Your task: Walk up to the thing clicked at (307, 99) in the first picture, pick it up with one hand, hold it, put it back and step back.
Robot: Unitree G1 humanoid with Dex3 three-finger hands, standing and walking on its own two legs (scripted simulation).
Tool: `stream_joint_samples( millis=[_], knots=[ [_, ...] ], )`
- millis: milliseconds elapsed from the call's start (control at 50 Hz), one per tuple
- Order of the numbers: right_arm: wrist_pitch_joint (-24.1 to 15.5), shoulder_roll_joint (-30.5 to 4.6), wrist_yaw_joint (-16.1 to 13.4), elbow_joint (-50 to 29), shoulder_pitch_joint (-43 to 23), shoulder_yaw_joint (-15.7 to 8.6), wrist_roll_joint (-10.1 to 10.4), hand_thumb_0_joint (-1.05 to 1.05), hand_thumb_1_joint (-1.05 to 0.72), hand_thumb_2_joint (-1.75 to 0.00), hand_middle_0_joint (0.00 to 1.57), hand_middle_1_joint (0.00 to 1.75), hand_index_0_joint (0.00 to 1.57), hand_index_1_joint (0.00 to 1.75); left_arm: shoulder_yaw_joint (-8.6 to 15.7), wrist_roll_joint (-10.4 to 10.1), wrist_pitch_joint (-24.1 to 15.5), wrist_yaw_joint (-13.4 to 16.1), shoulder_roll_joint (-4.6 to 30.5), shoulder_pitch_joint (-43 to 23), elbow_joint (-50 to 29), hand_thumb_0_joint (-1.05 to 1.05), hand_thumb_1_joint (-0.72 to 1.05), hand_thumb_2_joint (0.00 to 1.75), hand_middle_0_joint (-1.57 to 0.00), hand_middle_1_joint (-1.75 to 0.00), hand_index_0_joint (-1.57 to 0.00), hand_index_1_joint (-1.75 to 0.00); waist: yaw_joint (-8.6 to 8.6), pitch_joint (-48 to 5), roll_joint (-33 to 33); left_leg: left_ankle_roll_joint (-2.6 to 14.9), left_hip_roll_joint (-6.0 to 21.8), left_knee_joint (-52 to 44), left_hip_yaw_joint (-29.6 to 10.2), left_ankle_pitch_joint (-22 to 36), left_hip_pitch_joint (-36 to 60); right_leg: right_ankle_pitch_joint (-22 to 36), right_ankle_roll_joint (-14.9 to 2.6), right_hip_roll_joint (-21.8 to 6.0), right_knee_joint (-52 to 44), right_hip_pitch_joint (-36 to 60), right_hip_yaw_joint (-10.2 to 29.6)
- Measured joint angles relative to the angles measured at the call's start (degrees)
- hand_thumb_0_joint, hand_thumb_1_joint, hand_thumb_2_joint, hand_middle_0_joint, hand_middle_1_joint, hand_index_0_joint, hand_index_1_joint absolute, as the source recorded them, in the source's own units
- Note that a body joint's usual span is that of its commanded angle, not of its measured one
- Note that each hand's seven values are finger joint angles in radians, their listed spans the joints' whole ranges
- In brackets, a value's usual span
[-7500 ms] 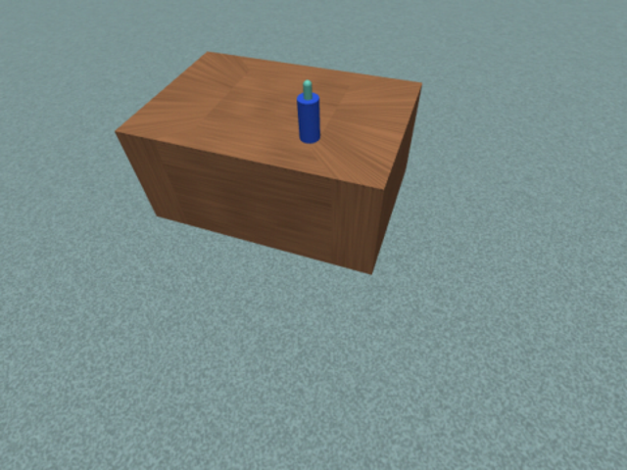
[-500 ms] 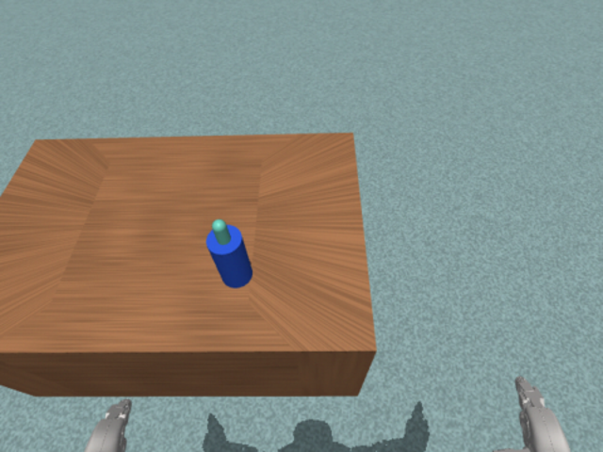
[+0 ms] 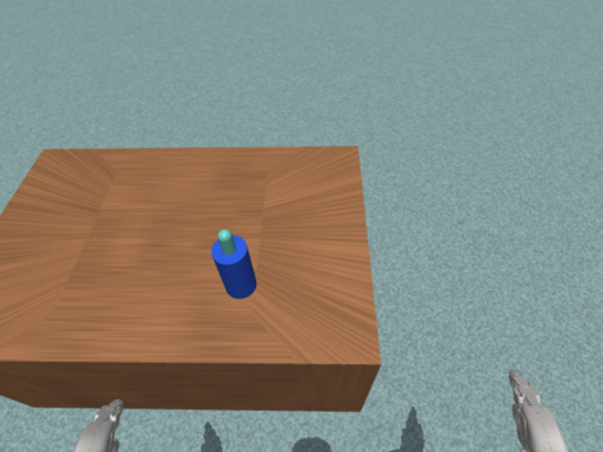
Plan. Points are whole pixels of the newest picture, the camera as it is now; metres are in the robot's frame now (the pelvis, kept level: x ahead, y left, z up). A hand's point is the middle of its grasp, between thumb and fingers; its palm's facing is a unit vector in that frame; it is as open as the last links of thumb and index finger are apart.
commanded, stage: go down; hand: left
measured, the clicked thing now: (233, 261) +0.52 +0.17 -0.20
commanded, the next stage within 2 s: none
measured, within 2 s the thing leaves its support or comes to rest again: neither
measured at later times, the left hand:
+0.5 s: hand (106, 357) +0.27 +0.29 -0.03, palm faces +0.16 -0.97 -0.20, open 17.5 cm
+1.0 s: hand (93, 287) +0.36 +0.32 -0.01, palm faces +0.13 -0.99 -0.08, open 17.6 cm
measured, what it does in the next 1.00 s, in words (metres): stands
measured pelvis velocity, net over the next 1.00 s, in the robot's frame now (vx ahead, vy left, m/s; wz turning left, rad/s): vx -0.04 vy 0.00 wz -0.02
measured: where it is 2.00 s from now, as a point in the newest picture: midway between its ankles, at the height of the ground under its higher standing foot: outside the picture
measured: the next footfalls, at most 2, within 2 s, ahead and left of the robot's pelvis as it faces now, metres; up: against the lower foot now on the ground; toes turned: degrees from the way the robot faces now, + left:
none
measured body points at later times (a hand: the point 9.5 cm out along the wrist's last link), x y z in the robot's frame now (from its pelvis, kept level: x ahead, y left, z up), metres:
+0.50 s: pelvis -0.02 -0.02 +0.00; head +0.01 +0.00 +0.45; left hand +0.26 +0.34 -0.01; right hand +0.14 -0.26 -0.05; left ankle -0.05 +0.10 -0.72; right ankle +0.01 -0.13 -0.72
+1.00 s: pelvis -0.04 +0.00 -0.03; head +0.06 +0.03 +0.41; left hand +0.35 +0.38 +0.00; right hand +0.11 -0.26 -0.07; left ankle -0.05 +0.10 -0.72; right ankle +0.01 -0.13 -0.72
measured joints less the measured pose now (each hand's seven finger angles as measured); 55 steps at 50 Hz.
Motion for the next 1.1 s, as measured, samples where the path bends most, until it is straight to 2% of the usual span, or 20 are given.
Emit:
stream_joint_samples(
  millis=[160, 300, 420, 580, 680, 880, 1100],
  knots=[
    [-0.7, 0.4, -1.3, -3.4, 2.0, 1.6, 0.2, -0.01, 0.52, -0.04, 0.05, 0.05, 0.06, 0.05, 1.9, -0.5, -0.7, -1.1, 1.3, 0.6, -0.5, -0.01, -0.59, 0.07, -0.09, -0.06, -0.07, -0.07, -0.09, -0.8, -0.4, -0.34, 0.1, 0.8, -0.4, -0.2, -0.1, -0.5, -0.42, 0.0, 1.2, -0.1, -0.4],
    [-2.5, 1.2, -3.2, -6.9, 3.4, 4.7, 0.6, -0.01, 0.53, -0.04, 0.05, 0.05, 0.06, 0.05, 5.1, -1.4, -3.3, -2.8, 3.7, -6.6, 5.3, -0.01, -0.58, 0.07, -0.08, -0.05, -0.07, -0.07, -0.39, -0.8, -1.4, -0.7, 0.1, 0.7, -1.2, 0.4, 0.9, -0.4, -0.85, 0.0, 1.2, 1.1, -1.1],
    [-4.9, 1.8, -3.5, -7.8, 3.0, 6.5, 0.7, -0.01, 0.55, -0.04, 0.05, 0.05, 0.06, 0.05, 9.0, -3.1, -9.0, -7.4, 8.7, -19.8, 18.4, -0.01, -0.56, 0.07, -0.07, -0.03, -0.06, -0.05, -1.51, -0.4, -2.5, -1.04, 0.4, 0.9, -1.4, 1.0, 0.2, 0.4, -1.24, 0.3, 1.1, 0.6, -1.4],
    [-5.4, -0.6, -1.8, -6.7, 3.3, 5.5, 0.9, -0.01, 0.56, -0.04, 0.05, 0.05, 0.06, 0.05, 13.6, -4.9, -19.5, -16.1, 16.2, -33.9, 37.0, -0.01, -0.57, 0.03, -0.07, -0.02, -0.06, -0.02, -3.42, 0.2, -2.8, -0.82, 0.9, 2.8, 0.0, 1.4, -4.1, 1.7, -1.25, 0.8, 2.3, -4.0, 0.0],
    [-4.3, -1.5, -1.5, -7.6, 2.8, 5.7, 0.9, -0.01, 0.56, -0.04, 0.05, 0.05, 0.06, 0.05, 16.4, -5.4, -25.4, -19.3, 18.7, -39.6, 43.9, -0.01, -0.58, 0.02, -0.07, -0.03, -0.07, -0.03, -4.35, 0.7, -3.2, -0.62, 1.0, 4.9, 0.5, 1.2, -8.0, 2.2, -1.13, 0.9, 3.8, -7.9, 0.6],
    [-3.9, -1.0, -1.4, -9.7, 1.5, 7.6, 0.2, -0.01, 0.56, -0.04, 0.05, 0.05, 0.06, 0.05, 20.9, -5.4, -32.0, -21.7, 23.5, -47.1, 50.7, -0.02, -0.6, 0.03, -0.07, -0.05, -0.07, -0.04, -6.43, 0.0, -4.2, -0.39, 1.3, 9.6, 0.1, 0.0, -15.3, 1.6, -1.0, 1.0, 7.1, -14.5, 0.3],
    [-3.7, -0.3, -0.6, -11.4, 1.6, 9.2, -0.4, -0.01, 0.55, -0.04, 0.05, 0.05, 0.06, 0.05, 22.8, -5.7, -33.7, -24.0, 26.7, -51.6, 52.8, -0.02, -0.6, 0.05, -0.07, -0.05, -0.07, -0.05, -7.46, -2.2, -3.4, 0.01, 1.7, 14.5, -0.2, -2.5, -21.0, 0.1, -0.55, 1.3, 10.5, -19.7, 0.1]
  ],
)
